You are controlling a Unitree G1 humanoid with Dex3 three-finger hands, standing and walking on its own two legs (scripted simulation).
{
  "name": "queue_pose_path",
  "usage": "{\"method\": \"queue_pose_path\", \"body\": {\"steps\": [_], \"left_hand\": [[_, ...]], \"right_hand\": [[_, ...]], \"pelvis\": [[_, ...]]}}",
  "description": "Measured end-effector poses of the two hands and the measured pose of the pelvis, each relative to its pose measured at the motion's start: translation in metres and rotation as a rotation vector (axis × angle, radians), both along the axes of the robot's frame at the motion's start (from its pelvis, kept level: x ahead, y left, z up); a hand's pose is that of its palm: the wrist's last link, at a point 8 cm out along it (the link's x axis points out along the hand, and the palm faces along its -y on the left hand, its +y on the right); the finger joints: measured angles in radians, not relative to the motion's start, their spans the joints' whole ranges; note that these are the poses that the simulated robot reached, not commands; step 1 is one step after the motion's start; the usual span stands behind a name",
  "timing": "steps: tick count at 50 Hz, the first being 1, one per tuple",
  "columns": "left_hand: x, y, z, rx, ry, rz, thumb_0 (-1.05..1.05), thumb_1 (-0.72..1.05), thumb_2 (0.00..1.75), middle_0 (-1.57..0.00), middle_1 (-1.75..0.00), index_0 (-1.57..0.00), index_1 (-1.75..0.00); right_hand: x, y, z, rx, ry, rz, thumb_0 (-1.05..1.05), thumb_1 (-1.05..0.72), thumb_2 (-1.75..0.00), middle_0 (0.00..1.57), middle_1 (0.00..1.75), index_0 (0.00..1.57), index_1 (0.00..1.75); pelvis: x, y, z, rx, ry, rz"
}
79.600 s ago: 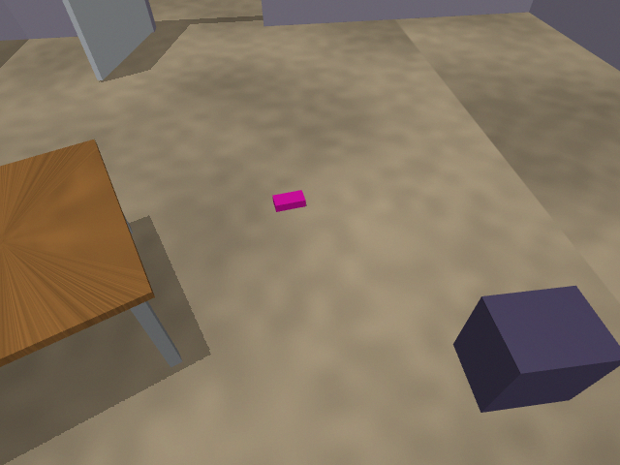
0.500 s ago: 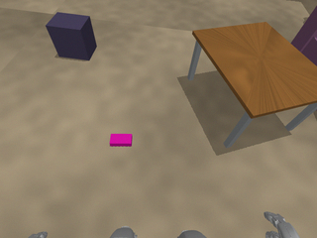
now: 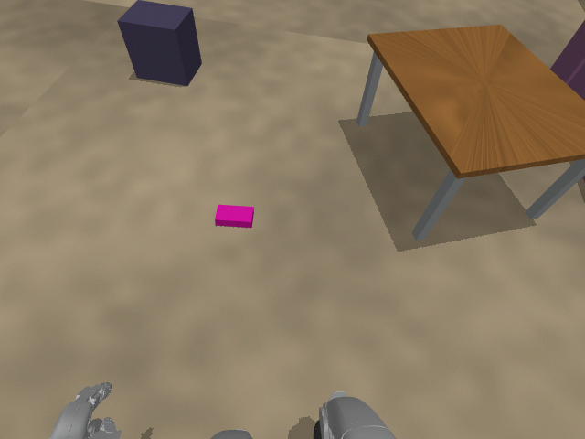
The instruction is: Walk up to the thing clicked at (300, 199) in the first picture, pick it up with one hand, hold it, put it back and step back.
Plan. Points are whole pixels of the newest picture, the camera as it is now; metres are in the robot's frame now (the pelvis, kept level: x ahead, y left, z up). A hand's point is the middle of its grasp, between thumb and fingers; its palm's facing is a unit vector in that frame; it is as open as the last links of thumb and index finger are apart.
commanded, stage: step back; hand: left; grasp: from above
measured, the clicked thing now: (234, 216) +0.95 +0.22 -0.73
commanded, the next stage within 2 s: stand in 1.26 s
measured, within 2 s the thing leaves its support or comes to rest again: neither
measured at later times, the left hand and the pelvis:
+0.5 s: hand out of the picture -0.09 +0.23 -0.12, palm faces -0.01 -0.90 -0.43, open 7.4 cm; pelvis -0.12 -0.05 +0.01, yaw -2 degrees
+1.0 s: hand out of the picture -0.03 +0.21 -0.13, palm faces +0.02 -0.91 -0.41, open 7.4 cm; pelvis -0.11 -0.06 +0.01, yaw +0 degrees
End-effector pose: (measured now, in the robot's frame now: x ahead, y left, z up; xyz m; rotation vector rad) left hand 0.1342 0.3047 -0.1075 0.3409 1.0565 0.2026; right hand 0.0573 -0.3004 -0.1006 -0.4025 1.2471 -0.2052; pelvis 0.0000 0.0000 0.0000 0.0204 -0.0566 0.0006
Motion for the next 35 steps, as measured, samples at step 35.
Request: {"method": "queue_pose_path", "body": {"steps": [35], "left_hand": [[-0.221, -0.019, 0.013, 0.044, 0.157, 0.062, 0.01, 0.9, 0.9, -0.2, -0.3, -0.2, -0.3]], "right_hand": [[-0.141, -0.033, -0.006, 0.084, -0.028, -0.033, 0.0, -0.9, -0.9, 0.2, 0.3, 0.21, 0.3]], "pelvis": [[-0.131, -0.035, 0.01, -0.001, 0.01, -0.006]]}}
